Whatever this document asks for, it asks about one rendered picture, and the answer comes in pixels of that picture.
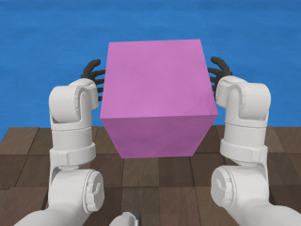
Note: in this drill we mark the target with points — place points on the left robot thigh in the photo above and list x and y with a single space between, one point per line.
124 220

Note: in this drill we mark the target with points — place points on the carton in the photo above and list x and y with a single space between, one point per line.
158 99

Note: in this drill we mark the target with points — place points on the robot left hand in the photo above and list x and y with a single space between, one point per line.
89 74

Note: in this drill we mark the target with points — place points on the robot right hand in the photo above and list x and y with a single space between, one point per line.
219 74

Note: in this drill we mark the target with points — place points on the robot left foot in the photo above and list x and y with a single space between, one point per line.
137 216

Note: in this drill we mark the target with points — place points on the right robot forearm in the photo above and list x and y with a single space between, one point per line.
247 110

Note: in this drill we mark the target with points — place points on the right robot upper arm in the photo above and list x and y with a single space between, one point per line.
243 192

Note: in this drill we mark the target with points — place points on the left robot forearm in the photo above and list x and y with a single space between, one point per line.
70 117

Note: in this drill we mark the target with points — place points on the left robot upper arm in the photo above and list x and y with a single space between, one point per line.
74 194

